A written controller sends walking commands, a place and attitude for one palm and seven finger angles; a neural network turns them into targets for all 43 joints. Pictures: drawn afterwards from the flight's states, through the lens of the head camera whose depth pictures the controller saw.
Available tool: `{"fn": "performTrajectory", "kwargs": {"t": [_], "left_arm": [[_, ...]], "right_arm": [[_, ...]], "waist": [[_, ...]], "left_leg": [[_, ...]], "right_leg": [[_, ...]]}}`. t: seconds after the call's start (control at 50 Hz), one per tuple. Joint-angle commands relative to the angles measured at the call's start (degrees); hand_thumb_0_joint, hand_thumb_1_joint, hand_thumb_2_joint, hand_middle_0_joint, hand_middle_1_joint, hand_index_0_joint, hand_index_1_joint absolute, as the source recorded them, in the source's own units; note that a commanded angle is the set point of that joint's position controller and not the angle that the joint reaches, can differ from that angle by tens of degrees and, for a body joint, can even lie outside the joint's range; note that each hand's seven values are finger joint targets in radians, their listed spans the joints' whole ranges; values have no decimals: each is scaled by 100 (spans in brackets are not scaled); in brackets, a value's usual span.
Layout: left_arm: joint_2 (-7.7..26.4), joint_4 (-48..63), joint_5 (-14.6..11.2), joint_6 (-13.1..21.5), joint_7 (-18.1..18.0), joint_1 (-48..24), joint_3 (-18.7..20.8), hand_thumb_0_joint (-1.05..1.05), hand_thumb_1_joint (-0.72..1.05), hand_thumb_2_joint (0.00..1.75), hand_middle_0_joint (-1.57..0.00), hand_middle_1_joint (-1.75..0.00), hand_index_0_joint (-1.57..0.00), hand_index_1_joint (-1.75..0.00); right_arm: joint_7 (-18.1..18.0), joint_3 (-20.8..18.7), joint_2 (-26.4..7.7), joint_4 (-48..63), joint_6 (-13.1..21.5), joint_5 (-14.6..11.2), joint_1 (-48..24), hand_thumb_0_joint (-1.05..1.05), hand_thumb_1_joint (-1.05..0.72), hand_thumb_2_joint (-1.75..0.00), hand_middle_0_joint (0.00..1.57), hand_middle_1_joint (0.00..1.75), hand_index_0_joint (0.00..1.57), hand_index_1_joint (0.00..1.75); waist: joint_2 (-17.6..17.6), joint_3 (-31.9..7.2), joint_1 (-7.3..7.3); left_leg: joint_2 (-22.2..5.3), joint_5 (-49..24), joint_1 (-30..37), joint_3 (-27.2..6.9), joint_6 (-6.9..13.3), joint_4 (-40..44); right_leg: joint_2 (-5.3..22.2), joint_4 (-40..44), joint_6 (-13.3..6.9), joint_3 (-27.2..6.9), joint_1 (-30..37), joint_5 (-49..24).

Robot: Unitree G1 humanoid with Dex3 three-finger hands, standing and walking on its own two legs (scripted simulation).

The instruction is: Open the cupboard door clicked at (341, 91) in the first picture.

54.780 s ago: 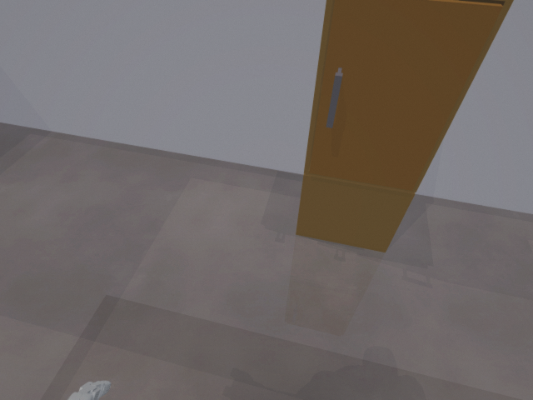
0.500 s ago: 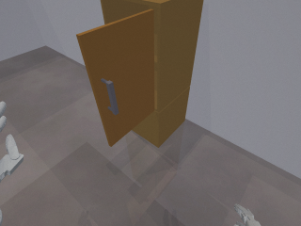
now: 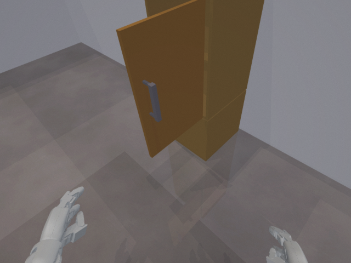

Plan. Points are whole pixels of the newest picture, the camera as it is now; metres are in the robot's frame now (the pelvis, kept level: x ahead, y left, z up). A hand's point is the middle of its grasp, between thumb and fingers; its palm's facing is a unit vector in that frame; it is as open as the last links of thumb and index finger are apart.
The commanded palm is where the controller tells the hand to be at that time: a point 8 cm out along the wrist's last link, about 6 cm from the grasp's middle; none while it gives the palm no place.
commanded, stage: let the arm hang, fingers relaxed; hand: left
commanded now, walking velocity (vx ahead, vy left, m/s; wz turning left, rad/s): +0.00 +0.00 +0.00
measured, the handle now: (152, 101) +0.66 +0.14 -0.01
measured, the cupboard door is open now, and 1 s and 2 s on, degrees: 90 90 90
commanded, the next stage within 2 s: look to check the result in 0.96 s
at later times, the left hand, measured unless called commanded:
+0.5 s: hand out of the picture -0.09 +0.22 -0.15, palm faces +0.04 -0.96 -0.28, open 7.3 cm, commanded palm none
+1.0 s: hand out of the picture +0.01 +0.19 -0.16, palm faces +0.01 -0.98 -0.22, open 7.4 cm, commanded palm none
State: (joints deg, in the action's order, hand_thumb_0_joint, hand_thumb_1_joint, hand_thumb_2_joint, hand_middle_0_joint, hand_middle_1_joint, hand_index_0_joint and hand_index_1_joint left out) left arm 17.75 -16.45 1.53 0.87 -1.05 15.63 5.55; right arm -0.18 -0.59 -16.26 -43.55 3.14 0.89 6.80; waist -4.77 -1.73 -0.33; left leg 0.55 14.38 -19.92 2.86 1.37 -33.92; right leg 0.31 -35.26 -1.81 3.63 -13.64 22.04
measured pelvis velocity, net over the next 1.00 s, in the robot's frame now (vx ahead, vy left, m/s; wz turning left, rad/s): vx -0.02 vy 0.00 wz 0.01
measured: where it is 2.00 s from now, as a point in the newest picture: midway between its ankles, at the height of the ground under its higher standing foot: outside the picture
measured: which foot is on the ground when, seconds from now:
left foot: down 0.00-1.00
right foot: down 0.00-1.00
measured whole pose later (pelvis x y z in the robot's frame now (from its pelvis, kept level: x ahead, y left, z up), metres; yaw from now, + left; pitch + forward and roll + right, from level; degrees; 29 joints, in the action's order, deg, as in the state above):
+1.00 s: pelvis -0.02 +0.00 +0.02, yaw +1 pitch -1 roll +0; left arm 10.2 -64.7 0.4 0.7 -1.0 11.7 0.4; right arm -1.5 -0.6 -11.0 -64.7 -0.1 1.3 13.5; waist -1.2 2.7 0.9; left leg 0.5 6.9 -14.1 2.0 1.6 -22.3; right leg -0.4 -23.2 -1.6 4.3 -7.6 14.3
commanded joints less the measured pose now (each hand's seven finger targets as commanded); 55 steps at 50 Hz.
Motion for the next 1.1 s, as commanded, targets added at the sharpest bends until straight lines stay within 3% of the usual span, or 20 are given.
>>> {"fn": "performTrajectory", "kwargs": {"t": [0.0, 0.08, 0.14, 0.18, 0.22, 0.3, 0.38, 0.58, 0.72, 0.84, 1.08], "left_arm": [[514, -1039, 28, -30, 52, -168, -156, 0, 90, 90, -20, -30, -20, -30], [288, -2244, -46, -137, -7, -78, -341, 0, 90, 90, -20, -30, -20, -30], [216, -3043, -74, -119, -15, 125, -376, 0, 90, 90, -20, -30, -20, -30], [44, -3376, -71, -116, -24, 294, -296, 0, 90, 90, -20, -30, -20, -30], [112, -3690, -81, -112, -8, 336, -333, 0, 90, 90, -20, -30, -20, -30], [165, -4136, -79, -83, 6, 319, -347, 0, 90, 90, -20, -30, -20, -30], [155, -4443, -75, -77, -8, 360, -348, 0, 90, 90, -20, -30, -20, -30], [204, -4683, -77, -61, -40, 327, -329, 0, 90, 90, -20, -30, -20, -30], [143, -4715, -71, -68, -49, 231, -337, 0, 90, 90, -20, -30, -20, -30], [132, -4687, -84, -10, -49, 66, -333, 0, 90, 90, -20, -30, -20, -30], [163, -4705, -114, 62, -75, -119, -351, 0, 90, 90, -20, -30, -20, -30]], "right_arm": [[-3, -189, -637, 189, -157, 63, 179, 0, -90, -90, 20, 30, 20, 30], [-9, -43, -442, -254, -303, 102, 112, 0, -90, -90, 20, 30, 20, 30], [-67, -18, -276, -603, -347, 66, 274, 0, -90, -90, 20, 30, 20, 30], [-109, -57, -172, -784, -371, 85, 443, 0, -90, -90, 20, 30, 20, 30], [-124, -74, -202, -957, -394, 49, 578, 0, -90, -90, 20, 30, 20, 30], [-155, -161, -349, -1238, -403, 25, 837, 0, -90, -90, 20, 30, 20, 30], [-163, -195, -351, -1521, -392, 28, 1027, 0, -90, -90, 20, 30, 20, 30], [-143, -197, -229, -1848, -379, 43, 1125, 0, -90, -90, 20, 30, 20, 30], [-144, -167, -151, -1906, -342, 53, 1022, 0, -90, -90, 20, 30, 20, 30], [-146, -154, -156, -1903, -278, 39, 945, 0, -90, -90, 20, 30, 20, 30], [-170, -139, -254, -1967, -249, 11, 727, 0, -90, -90, 20, 30, 20, 30]], "waist": [[1751, -5, 123], [-58, 314, 43], [-452, 217, 38], [-895, 138, 34], [-673, 137, 34], [120, 442, 62], [511, 667, 82], [629, 792, 91], [215, 943, 41], [314, 589, 53], [439, 327, 91]], "left_leg": [[-489, -1181, 552, -684, 125, 304], [-606, -695, 395, -916, 168, 1112], [-544, -146, 454, -866, 107, 1264], [-552, 255, 440, -892, 104, 1370], [-612, 432, 477, -979, 115, 1485], [-660, 707, 488, -1067, 140, 1616], [-665, 831, 519, -1076, 172, 1687], [-579, 576, 602, -883, 149, 1557], [-662, 719, 354, -1036, 136, 1877], [-649, 64, 611, -946, 106, 1785], [-678, -1143, 1135, -738, 76, 1459]], "right_leg": [[789, 917, -188, -715, -290, -1646], [493, 1111, -18, -614, 6, -622], [498, 1362, -90, -642, 240, -507], [475, 1455, -149, -567, 353, -457], [451, 1546, -146, -493, 400, -435], [425, 1724, -189, -494, 186, -154], [456, 1808, -208, -528, -75, 181], [570, 1916, -245, -656, -390, 538], [494, 1758, -169, -572, -147, 90], [554, 1763, -161, -569, 172, -450], [656, 1891, -137, -572, 409, -1295]]}}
